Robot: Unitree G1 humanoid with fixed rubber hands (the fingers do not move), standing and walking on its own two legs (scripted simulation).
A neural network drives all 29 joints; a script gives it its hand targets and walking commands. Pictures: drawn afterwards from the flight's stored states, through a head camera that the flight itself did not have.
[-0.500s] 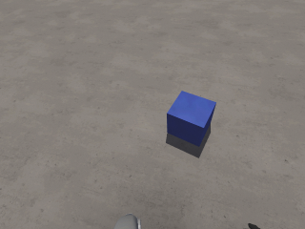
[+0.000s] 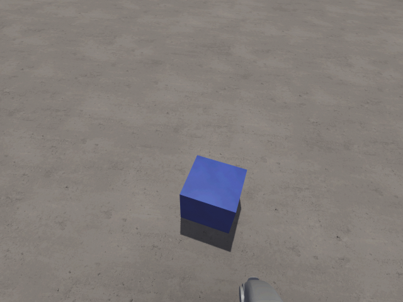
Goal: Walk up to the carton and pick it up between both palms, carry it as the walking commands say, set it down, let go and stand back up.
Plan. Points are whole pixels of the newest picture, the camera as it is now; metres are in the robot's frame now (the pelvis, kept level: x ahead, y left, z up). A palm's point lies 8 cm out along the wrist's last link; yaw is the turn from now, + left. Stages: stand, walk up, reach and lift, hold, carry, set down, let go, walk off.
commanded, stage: walk up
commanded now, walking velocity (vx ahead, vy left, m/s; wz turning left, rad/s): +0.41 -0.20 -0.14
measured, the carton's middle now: (212, 194) +0.70 -0.09 -0.66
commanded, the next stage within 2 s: none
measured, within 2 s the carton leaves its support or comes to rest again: neither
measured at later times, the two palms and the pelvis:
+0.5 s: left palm out of the picture +0.12 +0.17 -0.11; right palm (340, 265) +0.22 -0.32 -0.15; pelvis +0.15 -0.08 +0.00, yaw -1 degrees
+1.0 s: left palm (122, 250) +0.27 +0.21 -0.15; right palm (351, 269) +0.20 -0.32 -0.11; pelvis +0.19 -0.05 +0.00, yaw -3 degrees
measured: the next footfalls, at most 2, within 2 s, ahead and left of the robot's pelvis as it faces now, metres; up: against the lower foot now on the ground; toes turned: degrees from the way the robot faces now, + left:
right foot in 0.20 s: +0.21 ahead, -0.19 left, +0.00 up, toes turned -7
left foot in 0.70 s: +0.27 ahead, +0.07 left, +0.00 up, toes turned +7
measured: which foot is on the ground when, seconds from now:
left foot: down 0.00-0.18, up 0.20-0.68, down 0.70-1.00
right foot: up 0.00-0.18, down 0.20-0.70, up 0.72-1.00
